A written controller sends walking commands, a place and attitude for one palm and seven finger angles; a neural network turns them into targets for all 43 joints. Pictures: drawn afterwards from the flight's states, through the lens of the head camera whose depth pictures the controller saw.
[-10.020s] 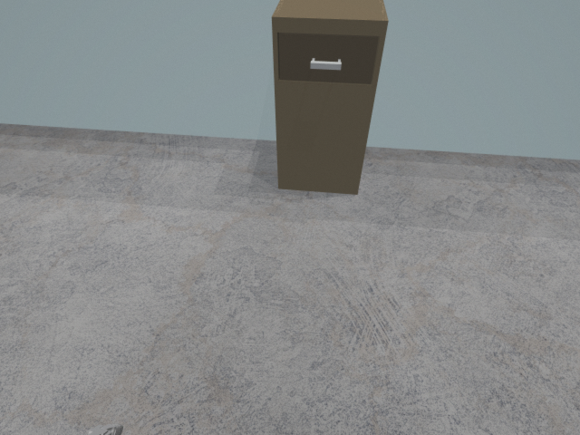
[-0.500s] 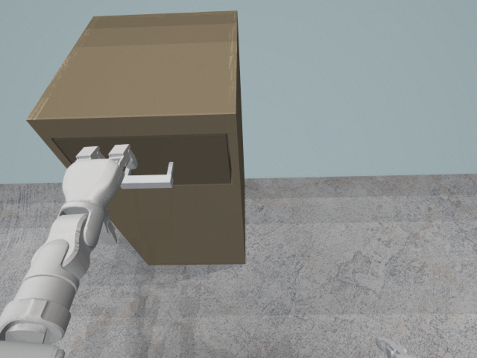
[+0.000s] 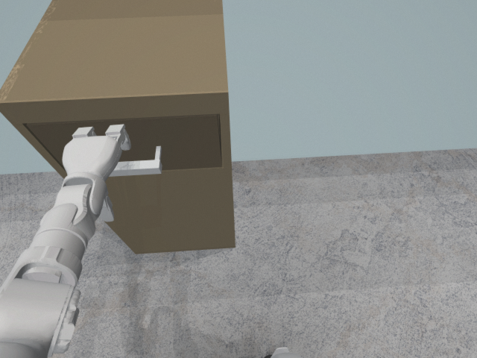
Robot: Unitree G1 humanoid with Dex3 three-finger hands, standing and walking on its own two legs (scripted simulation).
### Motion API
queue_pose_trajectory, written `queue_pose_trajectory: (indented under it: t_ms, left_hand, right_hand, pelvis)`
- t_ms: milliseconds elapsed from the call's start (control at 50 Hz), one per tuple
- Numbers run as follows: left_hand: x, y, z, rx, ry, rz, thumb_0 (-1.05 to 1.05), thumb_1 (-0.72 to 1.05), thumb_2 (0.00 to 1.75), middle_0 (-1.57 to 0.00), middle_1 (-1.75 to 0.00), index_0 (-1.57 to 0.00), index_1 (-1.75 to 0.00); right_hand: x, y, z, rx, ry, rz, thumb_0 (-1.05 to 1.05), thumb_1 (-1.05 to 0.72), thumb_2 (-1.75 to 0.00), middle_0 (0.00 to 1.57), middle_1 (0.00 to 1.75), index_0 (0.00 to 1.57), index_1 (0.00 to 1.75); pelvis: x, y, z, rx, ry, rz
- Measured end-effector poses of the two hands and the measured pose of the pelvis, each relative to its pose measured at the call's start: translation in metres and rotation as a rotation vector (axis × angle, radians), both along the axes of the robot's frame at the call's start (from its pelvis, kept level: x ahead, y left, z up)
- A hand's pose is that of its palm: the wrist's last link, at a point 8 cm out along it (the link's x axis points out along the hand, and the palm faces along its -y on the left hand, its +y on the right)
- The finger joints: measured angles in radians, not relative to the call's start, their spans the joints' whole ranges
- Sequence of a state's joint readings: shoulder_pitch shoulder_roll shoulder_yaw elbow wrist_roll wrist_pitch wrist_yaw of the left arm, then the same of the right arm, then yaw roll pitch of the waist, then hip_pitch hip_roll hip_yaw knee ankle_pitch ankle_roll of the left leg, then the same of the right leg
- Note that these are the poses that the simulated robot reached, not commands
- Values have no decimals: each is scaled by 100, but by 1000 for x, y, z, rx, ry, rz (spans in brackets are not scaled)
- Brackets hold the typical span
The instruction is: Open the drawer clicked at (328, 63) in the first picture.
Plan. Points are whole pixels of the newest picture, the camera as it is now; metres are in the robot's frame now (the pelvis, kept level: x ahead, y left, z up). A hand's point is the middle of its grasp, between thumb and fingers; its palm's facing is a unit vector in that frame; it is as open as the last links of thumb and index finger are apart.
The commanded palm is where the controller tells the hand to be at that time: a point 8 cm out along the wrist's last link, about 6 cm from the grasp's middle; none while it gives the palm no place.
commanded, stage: move the hooked fingers above the handle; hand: left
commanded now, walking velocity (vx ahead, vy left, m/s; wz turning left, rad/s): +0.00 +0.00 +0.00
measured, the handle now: (134, 160) +0.52 +0.23 -0.05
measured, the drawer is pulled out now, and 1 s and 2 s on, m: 0.00 0.00 0.00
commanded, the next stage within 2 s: lower the fingers behind the handle in 1.74 s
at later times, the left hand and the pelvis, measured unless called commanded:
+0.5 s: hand (129, 159) +0.47 +0.22 +0.01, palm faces -0.05 -0.01 -1.00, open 13.7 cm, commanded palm +0.45 +0.24 +0.06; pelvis -0.01 +0.00 -0.01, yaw -1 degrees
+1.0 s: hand (127, 159) +0.48 +0.22 +0.01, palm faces +0.00 -0.03 -1.00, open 13.5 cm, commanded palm +0.46 +0.22 +0.06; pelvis +0.00 +0.00 -0.01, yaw +0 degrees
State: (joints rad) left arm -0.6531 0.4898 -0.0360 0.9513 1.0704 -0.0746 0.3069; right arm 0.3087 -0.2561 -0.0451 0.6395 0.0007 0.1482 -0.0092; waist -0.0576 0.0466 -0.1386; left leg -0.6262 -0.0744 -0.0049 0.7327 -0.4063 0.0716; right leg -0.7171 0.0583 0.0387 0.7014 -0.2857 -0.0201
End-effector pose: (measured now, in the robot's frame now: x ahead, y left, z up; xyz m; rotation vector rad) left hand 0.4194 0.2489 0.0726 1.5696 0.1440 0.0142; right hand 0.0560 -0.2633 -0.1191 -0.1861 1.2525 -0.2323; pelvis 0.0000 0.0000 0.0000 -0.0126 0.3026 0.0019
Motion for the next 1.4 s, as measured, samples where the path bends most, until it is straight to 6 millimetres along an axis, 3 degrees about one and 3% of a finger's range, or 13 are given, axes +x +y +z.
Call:
queue_pose_trajectory:
  t_ms: [80, 180, 300, 500, 700, 780, 920, 1080, 1200, 1400]
  left_hand:
    - [8, -11, -10, -28, 46, -52, 0, -49, 30, -32, -120, -32, -120]
    - [26, -30, -9, -66, -20, -142, 0, -49, 30, -32, -120, -32, -120]
    - [34, -34, -10, -55, -113, -112, 0, -49, 30, -38, -125, -32, -121]
    - [35, -35, -6, -6, -31, -17, 0, -49, 30, -35, -122, -33, -125]
    - [18, -2, -19, 2, 64, -25, 0, -49, 30, -32, -120, -32, -121]
    - [17, -8, -19, -15, 20, -97, 0, -49, 30, -32, -120, -32, -121]
    - [34, -22, -13, -47, -94, -82, 0, -49, 30, -37, -124, -34, -122]
    - [35, -29, -5, 0, -40, -17, 0, -49, 30, -36, -123, -35, -124]
    - [33, -26, -7, -13, 29, -10, 0, -49, 30, -33, -121, -33, -122]
    - [31, -11, -19, -20, -1, -62, 0, -49, 30, -32, -120, -32, -120]
  right_hand:
    - [-19, 2, 0, -16, 55, -19, 0, -91, -89, 20, 30, 21, 30]
    - [-37, 0, 0, -43, 107, -36, 0, -91, -89, 20, 30, 21, 30]
    - [-50, 0, -9, -27, 153, -31, 0, -91, -89, 20, 30, 21, 30]
    - [-44, 1, -6, -8, 80, -58, 0, -91, -89, 20, 30, 21, 30]
    - [-50, -15, 1, -77, 80, -37, 0, -91, -89, 20, 30, 21, 30]
    - [-52, -20, -2, -95, 121, -14, 0, -91, -89, 20, 30, 21, 30]
    - [-46, -17, -9, -71, 137, -9, 0, -91, -89, 20, 30, 21, 30]
    - [-33, -1, -11, 7, 92, -30, 0, -91, -89, 20, 30, 21, 30]
    - [-29, 0, -5, 6, 60, -40, 0, -91, -89, 20, 30, 21, 30]
    - [-37, -18, -2, -68, 115, -24, 0, -91, -89, 20, 30, 21, 30]
  pelvis:
    - [1, 3, -1, -5, 9, 7]
    - [3, 5, -6, -11, 35, 9]
    - [1, 7, -13, -12, 65, -3]
    - [-11, 1, -9, -2, 43, -22]
    - [-16, -5, -11, -6, 52, -5]
    - [-13, -4, -15, -14, 67, 20]
    - [-6, -3, -18, -19, 87, 25]
    - [-1, -4, -10, -10, 58, -1]
    - [-2, -7, -5, -4, 41, -10]
    - [-1, -7, -11, -8, 73, 2]
